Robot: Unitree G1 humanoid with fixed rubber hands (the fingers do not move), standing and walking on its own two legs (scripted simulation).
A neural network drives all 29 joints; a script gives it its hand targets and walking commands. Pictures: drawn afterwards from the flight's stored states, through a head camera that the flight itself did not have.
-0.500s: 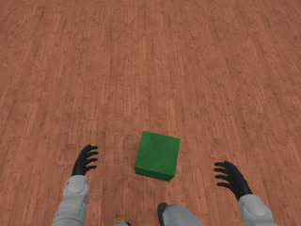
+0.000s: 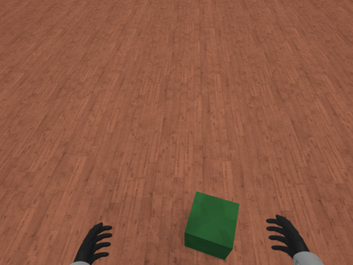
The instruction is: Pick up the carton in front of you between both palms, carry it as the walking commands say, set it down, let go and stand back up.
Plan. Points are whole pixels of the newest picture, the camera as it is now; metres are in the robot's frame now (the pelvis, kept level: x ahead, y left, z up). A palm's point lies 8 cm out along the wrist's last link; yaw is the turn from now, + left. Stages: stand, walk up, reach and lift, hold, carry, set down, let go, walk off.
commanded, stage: let go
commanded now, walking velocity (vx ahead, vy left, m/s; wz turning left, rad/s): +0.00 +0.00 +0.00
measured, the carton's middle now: (210, 226) +0.39 -0.12 -0.65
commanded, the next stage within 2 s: stand in 0.24 s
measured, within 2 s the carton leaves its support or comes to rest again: neither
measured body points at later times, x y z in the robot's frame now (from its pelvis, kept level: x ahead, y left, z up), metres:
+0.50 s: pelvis +0.00 -0.03 -0.01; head +0.01 -0.06 +0.44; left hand +0.12 +0.27 -0.08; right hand +0.15 -0.31 -0.11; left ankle -0.06 +0.09 -0.74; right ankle +0.01 -0.14 -0.74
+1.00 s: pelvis +0.01 -0.04 +0.00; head +0.01 -0.06 +0.45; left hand +0.11 +0.27 -0.10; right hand +0.15 -0.33 -0.11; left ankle -0.06 +0.09 -0.74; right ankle +0.01 -0.14 -0.74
